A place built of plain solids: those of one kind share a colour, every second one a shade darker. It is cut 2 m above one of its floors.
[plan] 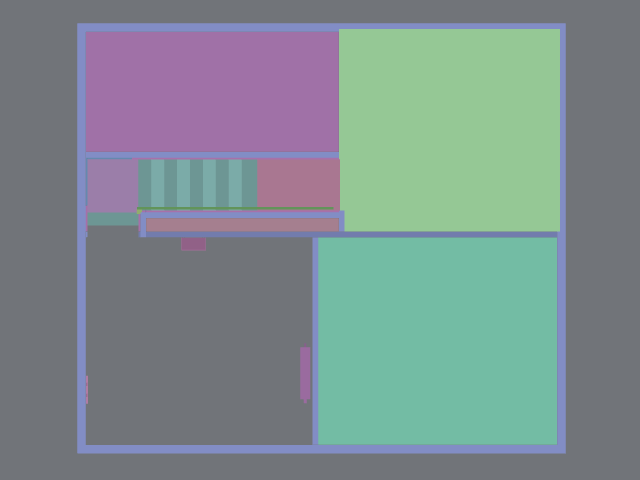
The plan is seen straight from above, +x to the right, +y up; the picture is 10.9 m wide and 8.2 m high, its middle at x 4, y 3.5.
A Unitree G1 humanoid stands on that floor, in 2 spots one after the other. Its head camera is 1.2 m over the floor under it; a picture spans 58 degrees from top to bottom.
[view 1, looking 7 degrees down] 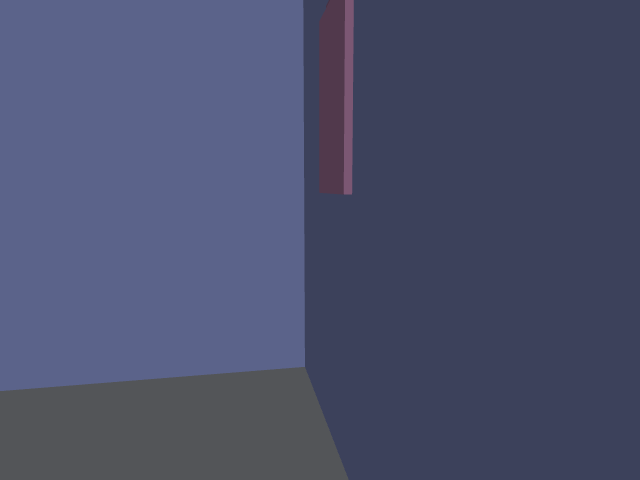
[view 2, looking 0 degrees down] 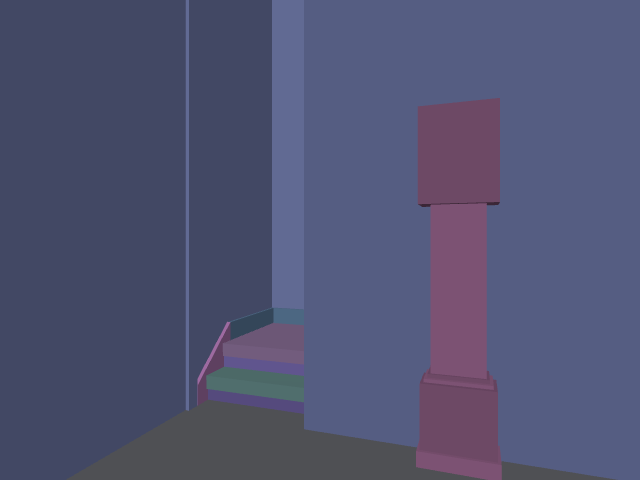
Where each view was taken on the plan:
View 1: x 0.43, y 2.75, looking -101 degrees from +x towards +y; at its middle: wall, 2.28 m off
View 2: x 1.94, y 1.00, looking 110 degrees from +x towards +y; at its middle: wall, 2.71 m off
